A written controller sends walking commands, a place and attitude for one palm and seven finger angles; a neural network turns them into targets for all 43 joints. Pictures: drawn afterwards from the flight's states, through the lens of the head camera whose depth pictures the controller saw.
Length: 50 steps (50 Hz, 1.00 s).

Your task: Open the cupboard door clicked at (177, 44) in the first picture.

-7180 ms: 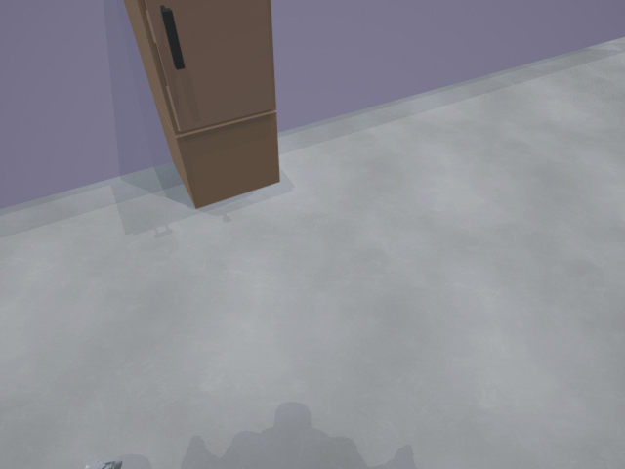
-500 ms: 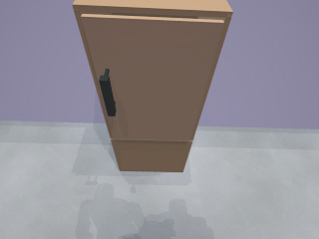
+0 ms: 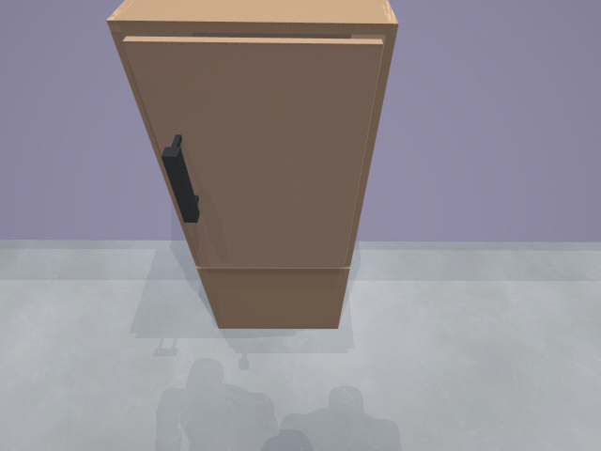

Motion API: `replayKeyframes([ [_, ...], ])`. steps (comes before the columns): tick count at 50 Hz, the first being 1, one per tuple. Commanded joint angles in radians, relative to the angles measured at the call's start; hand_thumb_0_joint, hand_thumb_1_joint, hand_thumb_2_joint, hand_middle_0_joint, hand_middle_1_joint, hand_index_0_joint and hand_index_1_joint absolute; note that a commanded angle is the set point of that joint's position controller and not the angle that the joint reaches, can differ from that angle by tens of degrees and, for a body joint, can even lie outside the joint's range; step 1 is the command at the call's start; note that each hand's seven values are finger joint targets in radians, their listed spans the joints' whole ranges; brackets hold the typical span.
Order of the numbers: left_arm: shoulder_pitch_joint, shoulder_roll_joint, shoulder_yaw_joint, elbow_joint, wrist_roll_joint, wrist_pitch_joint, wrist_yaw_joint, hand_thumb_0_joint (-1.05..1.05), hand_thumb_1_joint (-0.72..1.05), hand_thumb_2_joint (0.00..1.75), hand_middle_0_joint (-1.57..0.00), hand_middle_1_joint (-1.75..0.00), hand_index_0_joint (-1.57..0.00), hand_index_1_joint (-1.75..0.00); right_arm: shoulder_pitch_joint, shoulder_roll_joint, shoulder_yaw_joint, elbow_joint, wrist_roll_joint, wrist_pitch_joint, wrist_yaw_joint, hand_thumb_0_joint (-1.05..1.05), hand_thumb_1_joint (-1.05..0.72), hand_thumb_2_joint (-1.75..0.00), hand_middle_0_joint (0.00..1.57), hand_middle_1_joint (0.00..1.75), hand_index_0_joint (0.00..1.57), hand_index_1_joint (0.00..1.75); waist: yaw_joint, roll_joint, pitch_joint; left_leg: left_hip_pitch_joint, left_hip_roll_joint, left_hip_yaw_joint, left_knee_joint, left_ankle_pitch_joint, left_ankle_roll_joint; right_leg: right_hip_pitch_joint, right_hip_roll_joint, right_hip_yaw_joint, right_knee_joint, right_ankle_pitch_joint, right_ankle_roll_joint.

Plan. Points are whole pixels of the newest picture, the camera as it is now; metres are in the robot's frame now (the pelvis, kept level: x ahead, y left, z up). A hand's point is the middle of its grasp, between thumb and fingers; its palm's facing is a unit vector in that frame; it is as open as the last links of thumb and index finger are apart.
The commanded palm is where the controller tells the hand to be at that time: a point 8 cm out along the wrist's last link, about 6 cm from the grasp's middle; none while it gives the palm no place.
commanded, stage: look again from close up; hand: left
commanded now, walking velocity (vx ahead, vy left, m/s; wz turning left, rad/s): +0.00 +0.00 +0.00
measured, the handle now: (185, 179) +0.58 +0.25 +0.00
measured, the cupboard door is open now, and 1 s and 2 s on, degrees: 0 0 0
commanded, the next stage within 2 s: shuffle to correct the standing spot in 0.56 s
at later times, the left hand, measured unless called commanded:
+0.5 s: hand out of the picture +0.00 +0.23 -0.19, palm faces +0.02 -0.98 -0.18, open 7.3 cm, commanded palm none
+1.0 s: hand out of the picture -0.08 +0.20 -0.18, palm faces +0.08 -0.99 -0.15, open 7.3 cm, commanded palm none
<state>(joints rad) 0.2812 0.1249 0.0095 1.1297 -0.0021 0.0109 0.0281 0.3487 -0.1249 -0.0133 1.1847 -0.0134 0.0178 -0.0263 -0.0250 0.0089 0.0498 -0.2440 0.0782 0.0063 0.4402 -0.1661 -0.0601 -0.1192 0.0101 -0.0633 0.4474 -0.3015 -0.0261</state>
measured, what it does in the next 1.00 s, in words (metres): stands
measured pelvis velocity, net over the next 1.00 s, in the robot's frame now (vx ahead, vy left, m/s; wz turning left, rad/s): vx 0.00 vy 0.04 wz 0.01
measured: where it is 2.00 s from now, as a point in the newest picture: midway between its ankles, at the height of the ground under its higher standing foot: outside the picture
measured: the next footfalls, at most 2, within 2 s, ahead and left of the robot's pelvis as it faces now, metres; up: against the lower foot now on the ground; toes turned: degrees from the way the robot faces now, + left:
right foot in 1.24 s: +0.08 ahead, -0.08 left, +0.00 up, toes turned -5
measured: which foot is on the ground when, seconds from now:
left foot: down 0.00-1.00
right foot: down 0.00-1.00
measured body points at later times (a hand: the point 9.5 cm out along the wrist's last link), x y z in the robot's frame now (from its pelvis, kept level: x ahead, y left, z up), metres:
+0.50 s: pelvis -0.01 +0.06 -0.01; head -0.02 +0.08 +0.44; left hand +0.00 +0.29 -0.17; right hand +0.05 -0.18 -0.14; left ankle +0.04 +0.15 -0.74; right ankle -0.04 -0.10 -0.74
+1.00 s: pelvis +0.00 +0.04 -0.01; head +0.00 +0.05 +0.44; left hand -0.08 +0.25 -0.17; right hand +0.00 -0.19 -0.16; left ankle +0.04 +0.15 -0.74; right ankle -0.03 -0.10 -0.74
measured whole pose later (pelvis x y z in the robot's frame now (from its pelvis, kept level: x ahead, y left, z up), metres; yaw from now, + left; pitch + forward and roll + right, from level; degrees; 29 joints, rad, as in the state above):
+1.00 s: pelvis +0.00 +0.04 -0.01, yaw +0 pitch +0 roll -1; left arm 0.48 0.14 0.01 1.09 0.02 -0.02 0.02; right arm 0.34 -0.16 -0.02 1.07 -0.02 0.00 0.00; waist 0.02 -0.01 -0.02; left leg -0.34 0.01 0.02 0.62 -0.33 0.04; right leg -0.19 -0.03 -0.03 0.54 -0.35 0.02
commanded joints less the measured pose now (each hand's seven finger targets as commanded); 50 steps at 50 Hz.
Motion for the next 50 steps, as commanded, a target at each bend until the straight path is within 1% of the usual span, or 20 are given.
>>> replayKeyframes([
  [1,0.054,0.103,0.025,-0.029,0.004,-0.012,0.007,0.00,0.90,0.90,-0.20,-0.30,-0.20,-0.30,0.021,-0.077,-0.012,-0.036,0.002,-0.018,-0.013,0.00,-0.90,-0.90,0.20,0.30,0.20,0.30,0.020,-0.017,0.051,0.052,0.024,-0.015,-0.034,0.073,0.047,-0.124,-0.111,0.101,-0.155,0.034,-0.011],
  [4,0.064,0.094,0.022,-0.026,0.005,-0.014,0.008,0.00,0.90,0.90,-0.20,-0.30,-0.20,-0.30,0.016,-0.078,-0.012,-0.038,0.002,-0.020,-0.014,0.00,-0.90,-0.90,0.20,0.30,0.20,0.30,0.017,-0.016,0.043,0.065,0.025,-0.016,-0.032,0.088,0.050,-0.125,-0.110,0.098,-0.146,0.063,-0.008],
  [5,0.168,0.120,0.017,-0.005,0.025,-0.054,0.047,0.00,0.90,0.90,-0.20,-0.30,-0.20,-0.30,-0.125,-0.096,-0.008,-0.122,0.007,-0.041,-0.002,0.00,-0.90,-0.90,0.20,0.30,0.20,0.30,0.082,-0.068,0.056,-0.061,0.009,0.025,0.223,0.023,0.027,-0.099,-0.192,0.221,-0.142,0.663,0.046],
  [6,0.134,0.171,0.026,-0.030,0.029,-0.070,0.048,0.00,0.90,0.90,-0.20,-0.30,-0.20,-0.30,-0.089,-0.065,-0.003,-0.182,0.005,-0.037,0.002,0.00,-0.90,-0.90,0.20,0.30,0.20,0.30,0.013,-0.107,0.009,-0.122,-0.028,0.028,0.212,-0.144,0.034,0.041,-0.253,0.188,-0.052,1.071,0.022],
  [7,0.140,0.148,0.022,-0.056,0.028,-0.073,0.046,0.00,0.90,0.90,-0.20,-0.30,-0.20,-0.30,-0.020,-0.040,-0.006,-0.182,0.002,-0.048,0.000,0.00,-0.90,-0.90,0.20,0.30,0.20,0.30,0.002,-0.148,-0.141,-0.082,-0.036,0.040,0.156,-0.154,0.067,0.138,-0.235,0.132,0.050,1.171,-0.020],
  [9,0.122,0.126,0.017,-0.081,0.014,-0.070,0.041,0.00,0.90,0.90,-0.20,-0.30,-0.20,-0.30,0.020,-0.073,-0.012,-0.165,0.006,-0.054,-0.005,0.00,-0.90,-0.90,0.20,0.30,0.20,0.30,0.001,-0.147,-0.203,0.026,-0.027,0.014,0.094,0.106,0.084,0.116,-0.163,0.085,0.111,0.932,-0.014],
  [10,0.123,0.112,0.015,-0.087,0.015,-0.060,0.039,0.00,0.90,0.90,-0.20,-0.30,-0.20,-0.30,0.015,-0.091,-0.014,-0.165,0.007,-0.054,-0.008,0.00,-0.90,-0.90,0.20,0.30,0.20,0.30,0.008,-0.111,-0.152,0.044,0.007,-0.003,0.098,0.206,0.091,0.040,-0.142,0.080,0.085,0.722,-0.009],
  [12,0.127,0.095,0.010,-0.095,0.027,-0.036,0.036,0.00,0.90,0.90,-0.20,-0.30,-0.20,-0.30,-0.004,-0.106,-0.011,-0.162,0.002,-0.051,-0.008,0.00,-0.90,-0.90,0.20,0.30,0.20,0.30,0.022,0.058,-0.007,0.016,0.039,-0.042,0.084,0.322,0.100,-0.083,-0.098,0.071,0.041,0.320,-0.008],
  [13,0.134,0.100,0.011,-0.095,0.027,-0.029,0.034,0.00,0.90,0.90,-0.20,-0.30,-0.20,-0.30,-0.017,-0.118,-0.011,-0.169,0.001,-0.047,-0.009,0.00,-0.90,-0.90,0.20,0.30,0.20,0.30,0.027,0.088,0.025,-0.009,0.047,-0.063,0.065,0.289,0.108,-0.104,-0.083,0.067,0.022,0.182,-0.008],
  [15,0.132,0.104,0.010,-0.102,0.027,-0.021,0.027,0.00,0.90,0.90,-0.20,-0.30,-0.20,-0.30,-0.040,-0.133,-0.014,-0.195,0.000,-0.041,-0.007,0.00,-0.90,-0.90,0.20,0.30,0.20,0.30,0.029,0.064,0.066,-0.067,0.039,-0.087,0.018,0.103,0.113,-0.125,-0.072,0.072,-0.004,0.048,-0.007],
  [17,0.130,0.110,0.008,-0.111,0.028,-0.019,0.022,0.00,0.90,0.90,-0.20,-0.30,-0.20,-0.30,-0.045,-0.140,-0.015,-0.207,-0.002,-0.039,-0.002,0.00,-0.90,-0.90,0.20,0.30,0.20,0.30,0.027,0.036,0.056,-0.073,0.032,-0.097,-0.012,-0.010,0.113,-0.124,-0.074,0.069,-0.008,0.015,-0.005],
  [22,0.126,0.119,0.006,-0.137,0.031,-0.010,0.010,0.00,0.90,0.90,-0.20,-0.30,-0.20,-0.30,-0.070,-0.178,-0.024,-0.241,-0.006,-0.034,0.004,0.00,-0.90,-0.90,0.20,0.30,0.20,0.30,0.032,0.066,0.052,-0.127,0.048,-0.166,-0.149,-0.306,0.124,-0.118,-0.059,0.042,0.016,-0.033,0.006],
  [27,0.151,0.132,0.005,-0.133,0.031,-0.018,0.004,0.00,0.90,0.90,-0.20,-0.30,-0.20,-0.30,-0.080,-0.186,-0.024,-0.245,-0.003,-0.039,0.007,0.00,-0.90,-0.90,0.20,0.30,0.20,0.30,0.039,0.046,0.001,-0.090,0.044,-0.160,-0.163,-0.281,0.124,-0.103,-0.075,0.047,-0.006,0.009,0.007],
  [33,0.162,0.141,0.000,-0.116,0.028,-0.023,0.003,0.00,0.90,0.90,-0.20,-0.30,-0.20,-0.30,-0.074,-0.185,-0.021,-0.219,0.000,-0.039,0.010,0.00,-0.90,-0.90,0.20,0.30,0.20,0.30,0.036,0.000,0.016,-0.077,0.029,-0.132,-0.149,-0.241,0.113,-0.118,-0.093,0.069,-0.046,0.014,0.010],
  [38,0.222,0.122,0.007,-0.093,0.036,-0.012,-0.008,0.00,0.90,0.90,-0.20,-0.30,-0.20,-0.30,-0.062,-0.202,-0.030,-0.198,-0.009,-0.019,0.012,0.00,-0.90,-0.90,0.20,0.30,0.20,0.30,0.045,0.052,0.043,-0.144,0.060,-0.174,-0.201,-0.534,0.134,-0.142,-0.044,0.025,0.019,-0.189,0.001],
  [42,0.266,0.111,0.015,-0.075,0.033,-0.020,-0.016,0.00,0.90,0.90,-0.20,-0.30,-0.20,-0.30,-0.066,-0.179,-0.032,-0.195,-0.009,-0.023,0.011,0.00,-0.90,-0.90,0.20,0.30,0.20,0.30,0.057,0.016,0.055,-0.175,0.030,-0.129,-0.133,-0.482,0.132,-0.128,-0.060,0.074,-0.021,-0.209,-0.024],
  [46,0.265,0.149,0.029,-0.065,0.024,-0.038,-0.009,0.00,0.90,0.90,-0.20,-0.30,-0.20,-0.30,-0.058,-0.100,-0.020,-0.199,-0.006,-0.038,0.017,0.00,-0.90,-0.90,0.20,0.30,0.20,0.30,0.044,-0.168,0.071,-0.212,-0.075,0.026,0.155,-0.266,0.102,-0.134,-0.185,0.280,-0.177,-0.327,-0.088],
  [47,0.262,0.157,0.033,-0.066,0.022,-0.041,-0.005,0.00,0.90,0.90,-0.20,-0.30,-0.20,-0.30,-0.052,-0.090,-0.017,-0.201,-0.006,-0.045,0.020,0.00,-0.90,-0.90,0.20,0.30,0.20,0.30,0.035,-0.180,0.065,-0.210,-0.078,0.054,0.211,-0.224,0.102,-0.138,-0.217,0.308,-0.194,-0.322,-0.102],
  [48,0.255,0.155,0.035,-0.066,0.023,-0.045,-0.002,0.00,0.90,0.90,-0.20,-0.30,-0.20,-0.30,-0.054,-0.080,-0.015,-0.201,-0.006,-0.050,0.021,0.00,-0.90,-0.90,0.20,0.30,0.20,0.30,0.032,-0.193,0.079,-0.202,-0.074,0.063,0.226,-0.196,0.104,-0.150,-0.224,0.306,-0.187,-0.258,-0.109],
  [50,0.233,0.138,0.032,-0.062,0.026,-0.048,-0.003,0.00,0.90,0.90,-0.20,-0.30,-0.20,-0.30,-0.020,-0.077,-0.013,-0.187,-0.005,-0.061,0.021,0.00,-0.90,-0.90,0.20,0.30,0.20,0.30,0.008,-0.137,0.075,-0.095,-0.061,0.068,0.139,-0.167,0.104,-0.200,-0.189,0.216,-0.107,-0.128,-0.096],
])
